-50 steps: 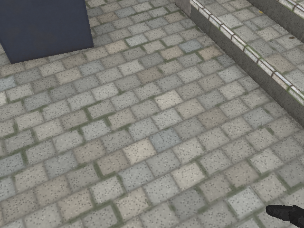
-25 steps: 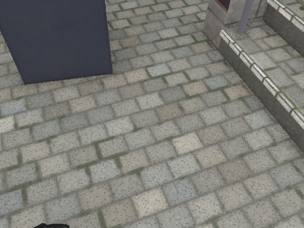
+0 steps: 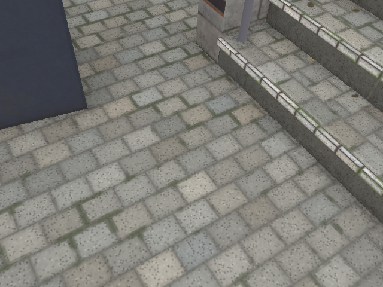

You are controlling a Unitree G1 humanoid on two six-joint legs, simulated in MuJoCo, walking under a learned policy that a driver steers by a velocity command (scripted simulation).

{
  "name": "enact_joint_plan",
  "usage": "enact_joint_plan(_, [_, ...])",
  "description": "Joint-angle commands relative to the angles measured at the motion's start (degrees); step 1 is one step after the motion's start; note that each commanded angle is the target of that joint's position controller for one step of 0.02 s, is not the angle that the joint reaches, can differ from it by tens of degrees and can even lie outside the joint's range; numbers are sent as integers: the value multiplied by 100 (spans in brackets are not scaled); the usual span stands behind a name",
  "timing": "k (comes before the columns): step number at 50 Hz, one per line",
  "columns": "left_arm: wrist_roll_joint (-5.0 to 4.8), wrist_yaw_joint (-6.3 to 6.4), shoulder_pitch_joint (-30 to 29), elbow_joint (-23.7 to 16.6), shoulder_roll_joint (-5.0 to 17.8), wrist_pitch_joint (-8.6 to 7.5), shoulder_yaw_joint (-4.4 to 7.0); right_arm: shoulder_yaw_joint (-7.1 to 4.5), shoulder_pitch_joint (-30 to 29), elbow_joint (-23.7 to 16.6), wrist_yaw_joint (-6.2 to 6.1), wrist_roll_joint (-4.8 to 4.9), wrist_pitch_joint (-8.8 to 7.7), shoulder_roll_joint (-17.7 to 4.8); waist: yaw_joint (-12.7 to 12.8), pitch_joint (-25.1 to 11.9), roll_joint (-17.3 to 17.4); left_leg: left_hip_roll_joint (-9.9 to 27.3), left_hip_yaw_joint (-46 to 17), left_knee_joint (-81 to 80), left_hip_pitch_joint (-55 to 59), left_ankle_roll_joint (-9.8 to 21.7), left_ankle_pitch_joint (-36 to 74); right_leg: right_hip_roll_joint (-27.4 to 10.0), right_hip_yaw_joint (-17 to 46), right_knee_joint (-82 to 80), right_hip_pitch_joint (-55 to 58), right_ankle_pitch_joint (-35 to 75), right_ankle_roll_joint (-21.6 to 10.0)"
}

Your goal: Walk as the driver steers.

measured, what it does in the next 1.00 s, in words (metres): walks ahead, turning right: right foot, then left foot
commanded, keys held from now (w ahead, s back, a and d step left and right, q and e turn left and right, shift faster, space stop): w+e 0.44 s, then e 0.10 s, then no key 0.02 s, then q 0.44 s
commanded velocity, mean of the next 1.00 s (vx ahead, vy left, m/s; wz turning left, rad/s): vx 0.21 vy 0.00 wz -0.28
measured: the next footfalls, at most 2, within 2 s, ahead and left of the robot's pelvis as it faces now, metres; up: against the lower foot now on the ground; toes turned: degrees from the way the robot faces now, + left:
right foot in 0.36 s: +0.08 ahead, -0.17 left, +0.00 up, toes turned -16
left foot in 0.76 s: +0.41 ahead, -0.09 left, +0.00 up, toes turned -22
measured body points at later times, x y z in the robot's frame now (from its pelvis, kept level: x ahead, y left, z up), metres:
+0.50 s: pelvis +0.09 -0.08 +0.00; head +0.11 -0.11 +0.45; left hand +0.29 +0.14 -0.09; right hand +0.12 -0.39 -0.11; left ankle +0.11 +0.08 -0.65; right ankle +0.04 -0.16 -0.74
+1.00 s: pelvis +0.25 -0.13 -0.01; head +0.29 -0.14 +0.44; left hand +0.47 +0.09 -0.11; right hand +0.32 -0.43 -0.11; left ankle +0.37 -0.08 -0.74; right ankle +0.21 -0.27 -0.69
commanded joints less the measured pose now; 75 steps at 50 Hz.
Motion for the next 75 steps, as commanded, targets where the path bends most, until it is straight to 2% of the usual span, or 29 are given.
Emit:
enact_joint_plan(1, [15,17,330,-218,471,35,161,-116,-619,-599,-82,115,-144,-669,141,-327,867,1430,-1023,-1113,603,905,1278,-343,-103,1548,-651,243,252])
enact_joint_plan(4, [-63,-78,-367,-594,358,-15,61,-160,52,-454,-152,132,-113,-786,-347,-181,1144,1473,-1072,-1549,1296,941,-575,-605,-409,829,-1233,664,361])
enact_joint_plan(8, [-28,-197,-703,-850,192,-139,-41,-275,361,-356,-111,163,-193,-1069,-546,-106,1092,1742,-925,-1736,1554,967,-788,-825,-595,-289,-961,510,270])
enact_joint_plan(14, [-65,-361,-612,-897,188,-225,-85,-395,283,-251,134,308,-312,-1294,-409,108,1135,1773,-196,-1665,784,917,-637,-800,-1127,-1698,501,253,-261])
enact_joint_plan(17, [-56,-351,337,-534,305,-216,21,-353,69,-202,201,381,-311,-1168,171,-212,789,1539,410,-593,12,615,-164,-370,-1494,-2634,2300,732,-580])
enact_joint_plan(18, [-98,-300,1139,-325,633,-209,194,-247,64,-210,206,279,-340,-867,534,-644,247,1199,938,852,-634,310,314,-517,-974,-2794,3533,671,-804])
enact_joint_plan(19, [-63,-212,1738,-319,1434,-244,344,-66,-268,-635,212,27,-416,-331,628,-782,-1585,422,1234,3372,-2716,-262,-1560,-2122,1876,-3452,4697,537,-1591])
enact_joint_plan(20, [-50,-267,1663,-509,1391,-410,278,-106,-553,-856,215,168,-596,-609,757,-1028,-1303,-21,23,4374,-3940,-321,-1925,-2670,3747,-4280,4831,-667,-2441])
enact_joint_plan(21, [-23,-288,1447,-499,960,-514,142,-185,-700,-873,274,366,-710,-978,682,-538,-890,323,-242,4532,-4270,-187,-1456,-2627,3251,-4392,4599,-655,-2339])
enact_joint_plan(23, [24,-264,834,-603,588,-552,0,-213,-581,-689,283,185,-784,-1064,271,-18,-281,600,-203,3880,-3771,-123,-487,-2108,2021,-4224,3697,952,-1907])
enact_joint_plan(26, [94,-124,346,-686,678,-505,-5,-203,-410,-549,286,24,-678,-915,-100,-120,-240,440,-6,3087,-2733,-372,119,-1657,929,-4037,2842,4207,-1643])
enact_joint_plan(31, [8,73,683,-334,660,-408,-7,65,-1016,-500,380,111,-601,-377,194,-367,-363,9,296,863,-1496,-402,1896,-1183,-37,-3810,2343,4784,-1135])
enact_joint_plan(35, [66,41,831,-56,589,-448,-64,17,-1153,-481,537,166,-639,-592,227,-347,-390,51,128,240,-1156,-36,2099,-1510,136,-3610,2744,4382,-1053])
enact_joint_plan(38, [80,37,599,-23,594,-450,-63,-121,-392,-265,509,99,-657,-878,-227,-608,-281,-197,281,-218,-230,320,2063,-1308,-46,-2497,2968,5299,-858])
enact_joint_plan(39, [147,51,693,-81,538,-447,-90,-193,-64,-248,469,69,-666,-1152,-339,-983,105,181,-168,-142,640,561,3659,-927,-246,-1517,2661,4645,-609])
enact_joint_plan(40, [282,40,1259,-167,336,-472,-173,-242,169,-329,436,9,-624,-1541,-89,-1720,1198,1424,-1724,198,2287,1451,5477,-352,-416,439,1294,1731,-217])
enact_joint_plan(41, [245,-5,1550,-132,267,-438,-232,-137,180,-325,416,79,-538,-1167,-18,-2382,1707,2163,-3348,-321,2916,2264,4800,100,-185,1594,360,-1414,72])
enact_joint_plan(42, [131,-39,1230,-160,702,-377,-134,-135,-66,-466,417,239,-450,-1077,-149,-1996,1051,1952,-3323,-708,2354,2073,2907,-164,86,2008,83,-1238,84])
enact_joint_plan(44, [54,-1,513,-332,639,-222,-116,-82,-532,-582,343,251,-286,-924,-98,-837,423,1527,-2619,-1117,890,1586,916,-468,-98,1804,-224,-685,90])
enact_joint_plan(46, [110,62,475,-385,493,-120,-122,-104,-795,-649,267,178,-169,-955,122,-411,610,1024,-2152,-1417,-271,1242,114,-613,-197,733,361,-356,83])
enact_joint_plan(49, [164,111,598,-309,212,-176,-198,-194,-766,-692,183,130,-68,-1052,114,-631,1002,729,-1830,-1351,-523,1242,497,-454,-402,-317,897,-218,166])
enact_joint_plan(55, [118,36,343,-390,259,-291,-165,-283,-696,-762,95,234,101,-1163,-25,-823,1057,722,-2340,-1124,-465,1070,-268,-366,-334,-1605,1313,512,115])
enact_joint_plan(58, [135,-9,634,-318,373,-378,-68,-241,-599,-773,64,296,205,-1007,152,-700,923,304,-2206,-591,-941,600,-821,-628,-288,-3064,2249,1028,-204])
enact_joint_plan(59, [279,32,743,-371,881,-358,55,-173,-543,-857,74,280,197,-737,103,-633,-94,-206,-1520,547,-1703,223,-1427,-1851,929,-3659,2598,588,-720])
enact_joint_plan(60, [464,13,466,-414,1104,-330,118,-213,-587,-992,86,291,119,-793,14,-382,-1506,-817,-495,2082,-2214,-27,-1885,-2774,2276,-4231,2026,979,-1484])
enact_joint_plan(62, [379,78,-203,-665,507,-391,-56,-393,-165,-702,101,271,117,-1232,-221,-364,-668,-400,-685,3608,-2102,-265,-1366,-2496,1518,-3970,1898,1591,-1433])
enact_joint_plan(64, [191,113,-369,-689,347,-394,-109,-359,39,-541,54,250,242,-1007,-200,-317,-409,-293,-542,4185,-2282,-491,-882,-2076,706,-3736,2206,2154,-1174])
enact_joint_plan(70, [206,181,193,-494,574,-221,0,-161,-680,-1009,157,317,272,-591,287,-481,-707,80,-37,2904,-2101,-766,-788,-2137,-49,-3607,3003,2968,-1408])
enact_joint_plan(75, [36,58,235,-409,917,-259,155,-130,-740,-1154,320,322,247,-671,359,-362,-884,128,521,1498,-1033,-313,-1023,-2327,-137,-4186,2363,164,-1334])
